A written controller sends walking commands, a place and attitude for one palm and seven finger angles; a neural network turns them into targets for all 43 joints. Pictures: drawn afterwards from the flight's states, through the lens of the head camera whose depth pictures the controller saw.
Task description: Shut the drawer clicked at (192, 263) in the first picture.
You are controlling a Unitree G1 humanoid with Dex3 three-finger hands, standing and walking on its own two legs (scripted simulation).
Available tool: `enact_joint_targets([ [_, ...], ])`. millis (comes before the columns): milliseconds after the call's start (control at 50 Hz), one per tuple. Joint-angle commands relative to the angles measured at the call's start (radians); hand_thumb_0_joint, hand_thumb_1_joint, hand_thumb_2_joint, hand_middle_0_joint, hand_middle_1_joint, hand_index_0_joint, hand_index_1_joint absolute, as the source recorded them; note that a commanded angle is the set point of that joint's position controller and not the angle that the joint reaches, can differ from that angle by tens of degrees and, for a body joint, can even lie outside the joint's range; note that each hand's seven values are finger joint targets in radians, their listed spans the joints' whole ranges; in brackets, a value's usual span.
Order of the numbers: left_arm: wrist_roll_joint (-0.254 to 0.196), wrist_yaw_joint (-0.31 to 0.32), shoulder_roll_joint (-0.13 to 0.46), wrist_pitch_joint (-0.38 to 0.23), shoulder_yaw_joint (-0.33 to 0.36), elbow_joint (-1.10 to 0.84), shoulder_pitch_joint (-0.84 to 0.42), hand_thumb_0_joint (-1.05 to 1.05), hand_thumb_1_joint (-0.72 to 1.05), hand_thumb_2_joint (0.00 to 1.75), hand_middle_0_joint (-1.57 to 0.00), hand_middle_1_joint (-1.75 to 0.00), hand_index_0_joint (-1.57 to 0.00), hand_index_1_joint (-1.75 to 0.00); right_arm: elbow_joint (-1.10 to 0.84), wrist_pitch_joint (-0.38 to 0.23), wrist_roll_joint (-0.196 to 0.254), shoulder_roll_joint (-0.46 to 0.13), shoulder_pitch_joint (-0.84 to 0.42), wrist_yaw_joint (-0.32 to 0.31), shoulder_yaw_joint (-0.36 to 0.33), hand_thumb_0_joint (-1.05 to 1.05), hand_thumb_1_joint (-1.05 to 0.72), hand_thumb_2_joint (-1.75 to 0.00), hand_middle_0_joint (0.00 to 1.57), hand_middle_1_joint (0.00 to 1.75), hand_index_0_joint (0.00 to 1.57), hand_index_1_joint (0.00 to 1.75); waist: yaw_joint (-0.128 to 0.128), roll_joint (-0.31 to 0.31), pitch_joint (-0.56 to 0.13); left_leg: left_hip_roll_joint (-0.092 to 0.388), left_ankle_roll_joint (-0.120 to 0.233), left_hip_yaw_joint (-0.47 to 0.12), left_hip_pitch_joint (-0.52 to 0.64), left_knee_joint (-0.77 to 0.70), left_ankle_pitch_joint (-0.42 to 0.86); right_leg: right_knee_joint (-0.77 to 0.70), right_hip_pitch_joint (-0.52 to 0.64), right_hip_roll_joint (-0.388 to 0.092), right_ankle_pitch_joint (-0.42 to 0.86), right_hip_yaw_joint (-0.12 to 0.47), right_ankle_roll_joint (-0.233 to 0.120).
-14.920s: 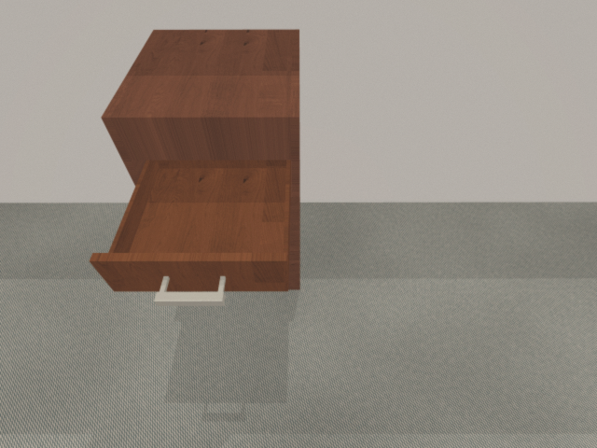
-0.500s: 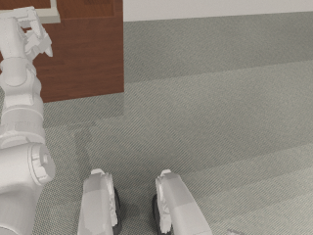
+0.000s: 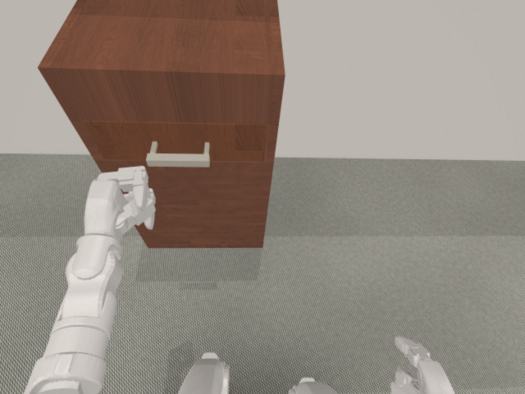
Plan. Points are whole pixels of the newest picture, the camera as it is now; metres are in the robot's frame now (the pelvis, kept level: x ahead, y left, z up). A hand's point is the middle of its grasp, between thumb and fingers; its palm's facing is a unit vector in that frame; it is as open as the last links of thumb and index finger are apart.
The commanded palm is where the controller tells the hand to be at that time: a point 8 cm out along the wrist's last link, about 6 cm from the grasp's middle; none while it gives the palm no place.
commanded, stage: draw the hand back to the body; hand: left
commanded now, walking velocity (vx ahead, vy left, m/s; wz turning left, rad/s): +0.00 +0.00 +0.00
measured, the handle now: (179, 153) +0.60 +0.20 -0.10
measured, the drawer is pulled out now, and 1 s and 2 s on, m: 0.00 0.00 0.00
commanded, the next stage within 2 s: step back with the hand held close in 0.90 s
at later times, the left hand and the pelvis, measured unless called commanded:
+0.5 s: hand (43, 251) +0.25 +0.22 +0.18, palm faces +0.26 -0.92 -0.31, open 3.2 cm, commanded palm +0.20 +0.27 +0.20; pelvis +0.01 +0.01 +0.08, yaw +0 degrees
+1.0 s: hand out of the picture +0.20 +0.23 +0.23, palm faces +0.40 -0.84 -0.37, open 3.2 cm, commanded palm +0.15 +0.27 +0.26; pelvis +0.02 -0.01 +0.09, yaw +1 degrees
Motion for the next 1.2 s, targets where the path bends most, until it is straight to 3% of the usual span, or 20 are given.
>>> enact_joint_targets([
  [0, -0.042, -0.028, 0.161, -0.052, 0.059, -0.269, -0.112, 0.0, 0.9, 0.9, -1.4, -1.6, -1.4, -1.6, -0.121, -0.011, 0.013, -0.135, 0.07, -0.02, -0.04, 0.0, -0.9, -0.9, 0.2, 0.3, 0.2, 0.3, -0.005, 0.067, -0.274, -0.021, 0.019, -0.007, 0.524, -0.191, 0.404, -0.21, 0.136, 0.013, 0.497, 0.028, 0.001],
  [20, 0.078, 0.056, 0.253, 0.028, 0.04, -0.302, -0.032, 0.0, 0.9, 0.9, -1.4, -1.6, -1.4, -1.6, -0.153, 0.031, 0.017, -0.116, 0.014, -0.033, -0.039, 0.0, -0.9, -0.9, 0.2, 0.3, 0.2, 0.3, 0.068, 0.107, -0.329, -0.028, 0.006, 0.007, 0.626, -0.275, 0.412, -0.274, 0.21, -0.009, 0.494, 0.077, -0.019],
  [40, 0.078, 0.101, 0.195, 0.067, 0.005, -0.408, -0.02, 0.0, 0.9, 0.9, -1.4, -1.6, -1.4, -1.6, -0.197, 0.045, 0.021, -0.097, 0.003, -0.046, -0.031, 0.0, -0.9, -0.9, 0.2, 0.3, 0.2, 0.3, 0.038, 0.103, -0.288, -0.026, 0.01, 0.01, 0.656, -0.308, 0.409, -0.302, 0.232, -0.011, 0.498, 0.066, -0.017],
  [140, 0.095, 0.204, 0.218, 0.158, 0.012, -0.544, 0.065, 0.0, 0.9, 0.9, -1.4, -1.6, -1.4, -1.6, -0.228, 0.049, 0.021, -0.092, -0.063, -0.097, -0.006, 0.0, -0.9, -0.9, 0.2, 0.3, 0.2, 0.3, 0.029, 0.035, -0.133, -0.018, 0.021, 0.0, 0.676, -0.431, 0.27, -0.422, 0.32, -0.017, 0.394, 0.065, -0.009],
  [200, 0.096, 0.229, 0.209, 0.184, 0.008, -0.573, 0.118, 0.0, 0.9, 0.9, -1.4, -1.6, -1.4, -1.6, -0.218, 0.028, 0.019, -0.094, -0.081, -0.117, 0.002, 0.0, -0.9, -0.9, 0.2, 0.3, 0.2, 0.3, 0.034, -0.01, -0.094, -0.018, 0.027, -0.004, 0.737, -0.495, 0.279, -0.485, 0.391, -0.02, 0.404, 0.064, -0.007],
  [320, 0.093, 0.222, 0.159, 0.217, -0.019, -0.681, 0.309, 0.0, 0.9, 0.9, -1.4, -1.6, -1.4, -1.6, -0.196, -0.024, 0.017, -0.09, -0.12, -0.112, 0.011, 0.0, -0.9, -0.9, 0.2, 0.3, 0.2, 0.3, 0.054, -0.006, -0.013, -0.011, 0.023, -0.018, 0.864, -0.6, 0.316, -0.585, 0.486, -0.028, 0.428, 0.052, -0.008],
  [420, 0.079, 0.21, 0.207, 0.218, 0.068, -0.829, 0.475, 0.0, 0.9, 0.9, -1.4, -1.6, -1.4, -1.6, -0.185, -0.058, 0.01, -0.083, -0.15, -0.099, 0.014, 0.0, -0.9, -0.9, 0.2, 0.3, 0.2, 0.3, 0.079, -0.025, 0.042, -0.013, 0.021, -0.007, 0.898, -0.658, 0.363, -0.647, 0.578, -0.036, 0.48, 0.054, -0.006],
  [460, 0.077, 0.211, 0.257, 0.209, 0.129, -0.902, 0.511, 0.0, 0.9, 0.9, -1.4, -1.6, -1.4, -1.6, -0.175, -0.075, 0.004, -0.084, -0.159, -0.097, 0.011, 0.0, -0.9, -0.9, 0.2, 0.3, 0.2, 0.3, 0.089, 0.0, 0.056, -0.014, 0.018, -0.006, 0.913, -0.676, 0.376, -0.676, 0.594, -0.035, 0.489, 0.057, -0.008],
  [560, 0.076, 0.213, 0.268, 0.194, 0.181, -1.084, 0.624, 0.0, 0.9, 0.9, -1.4, -1.6, -1.4, -1.6, -0.163, -0.123, -0.002, -0.07, -0.161, -0.086, 0.01, 0.0, -0.9, -0.9, 0.2, 0.3, 0.2, 0.3, 0.098, 0.059, 0.077, -0.015, 0.016, 0.001, 0.958, -0.691, 0.43, -0.709, 0.625, -0.035, 0.532, 0.062, -0.008],
  [700, 0.068, 0.208, 0.251, 0.173, 0.237, -1.182, 0.759, 0.0, 0.9, 0.9, -1.4, -1.6, -1.4, -1.6, -0.151, -0.165, -0.004, -0.066, -0.158, -0.079, -0.002, 0.0, -0.9, -0.9, 0.2, 0.3, 0.2, 0.3, 0.108, 0.013, 0.121, -0.012, 0.019, 0.013, 0.967, -0.694, 0.422, -0.724, 0.637, -0.039, 0.545, 0.061, -0.002],
  [780, 0.069, 0.197, 0.167, 0.189, 0.178, -1.031, 0.752, 0.0, 0.9, 0.9, -1.4, -1.6, -1.4, -1.6, -0.131, -0.153, -0.005, -0.075, -0.15, -0.083, -0.014, 0.0, -0.9, -0.9, 0.2, 0.3, 0.2, 0.3, 0.085, -0.081, 0.22, -0.013, 0.028, 0.029, 0.943, -0.693, 0.362, -0.755, 0.593, -0.045, 0.503, 0.066, 0.012],
  [840, 0.076, 0.202, 0.211, 0.179, 0.212, -1.052, 0.713, 0.0, 0.9, 0.9, -1.4, -1.6, -1.4, -1.6, -0.132, -0.149, -0.012, -0.078, -0.155, -0.091, -0.017, 0.0, -0.9, -0.9, 0.2, 0.3, 0.2, 0.3, 0.101, -0.069, 0.165, -0.021, 0.034, 0.028, 0.956, -0.694, 0.371, -0.744, 0.621, -0.051, 0.511, 0.07, 0.014],
  [940, 0.082, 0.216, 0.257, 0.156, 0.232, -1.19, 0.697, 0.0, 0.9, 0.9, -1.4, -1.6, -1.4, -1.6, -0.141, -0.186, -0.016, -0.064, -0.166, -0.097, -0.007, 0.0, -0.9, -0.9, 0.2, 0.3, 0.2, 0.3, 0.121, 0.046, 0.076, -0.029, 0.032, 0.029, 0.989, -0.684, 0.434, -0.725, 0.675, -0.062, 0.58, 0.081, 0.003],
  [1000, 0.083, 0.221, 0.253, 0.159, 0.234, -1.186, 0.727, 0.0, 0.9, 0.9, -1.4, -1.6, -1.4, -1.6, -0.132, -0.201, -0.016, -0.058, -0.163, -0.096, -0.003, 0.0, -0.9, -0.9, 0.2, 0.3, 0.2, 0.3, 0.122, 0.049, 0.103, -0.026, 0.028, 0.028, 0.978, -0.68, 0.468, -0.719, 0.676, -0.059, 0.619, 0.074, 0.0],
  [1020, 0.093, 0.228, 0.399, 0.106, 0.391, -1.28, 0.574, 0.0, 0.9, 0.9, -1.4, -1.6, -1.4, -1.6, -0.153, -0.171, -0.023, -0.086, -0.133, -0.085, -0.016, 0.0, -0.9, -0.9, 0.2, 0.3, 0.2, 0.3, 0.075, 0.005, 0.199, -0.008, 0.046, 0.011, 0.904, -0.636, 0.419, -0.777, 0.596, -0.121, 0.718, 0.189, 0.012],
  [1040, 0.099, 0.22, 0.311, 0.096, 0.338, -1.127, 0.69, 0.0, 0.9, 0.9, -1.4, -1.6, -1.4, -1.6, -0.116, -0.15, -0.029, -0.067, -0.123, -0.081, -0.019, 0.0, -0.9, -0.9, 0.2, 0.3, 0.2, 0.3, 0.063, -0.062, 0.223, -0.008, 0.043, 0.008, 0.884, -0.614, 0.425, -0.77, 0.591, -0.142, 0.761, 0.176, 0.009],
  [1060, 0.102, 0.214, 0.309, 0.088, 0.335, -1.105, 0.712, 0.0, 0.9, 0.9, -1.4, -1.6, -1.4, -1.6, -0.127, -0.141, -0.029, -0.07, -0.135, -0.078, -0.026, 0.0, -0.9, -0.9, 0.2, 0.3, 0.2, 0.3, 0.069, -0.09, 0.228, -0.012, 0.042, 0.007, 0.881, -0.615, 0.447, -0.77, 0.588, -0.142, 0.813, 0.177, 0.014],
  [1100, 0.106, 0.2, 0.219, 0.092, 0.27, -1.025, 0.807, 0.0, 0.9, 0.9, -1.4, -1.6, -1.4, -1.6, -0.127, -0.111, -0.027, -0.077, -0.123, -0.071, -0.038, 0.0, -0.9, -0.9, 0.2, 0.3, 0.2, 0.3, 0.057, -0.078, 0.197, 0.007, 0.04, 0.009, 0.881, -0.631, 0.527, -0.726, 0.621, -0.137, 0.825, 0.142, 0.028],
  [1140, 0.104, 0.194, 0.207, 0.088, 0.264, -1.024, 0.866, 0.0, 0.9, 0.9, -1.4, -1.6, -1.4, -1.6, -0.134, -0.09, -0.024, -0.082, -0.126, -0.064, -0.05, 0.0, -0.9, -0.9, 0.2, 0.3, 0.2, 0.3, 0.061, -0.027, 0.137, 0.025, 0.045, 0.009, 0.898, -0.648, 0.606, -0.698, 0.643, -0.127, 0.796, 0.122, 0.043],
  [1180, 0.101, 0.19, 0.211, 0.085, 0.271, -1.046, 0.921, 0.0, 0.9, 0.9, -1.4, -1.6, -1.4, -1.6, -0.145, -0.074, -0.022, -0.077, -0.133, -0.061, -0.057, 0.0, -0.9, -0.9, 0.2, 0.3, 0.2, 0.3, 0.069, -0.042, 0.085, 0.031, 0.048, 0.008, 0.905, -0.652, 0.666, -0.681, 0.667, -0.119, 0.798, 0.107, 0.051],
])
